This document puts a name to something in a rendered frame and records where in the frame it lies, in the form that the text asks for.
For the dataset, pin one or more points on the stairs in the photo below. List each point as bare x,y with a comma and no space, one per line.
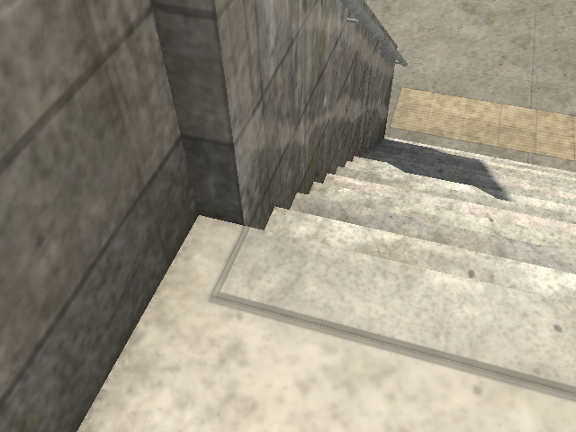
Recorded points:
489,219

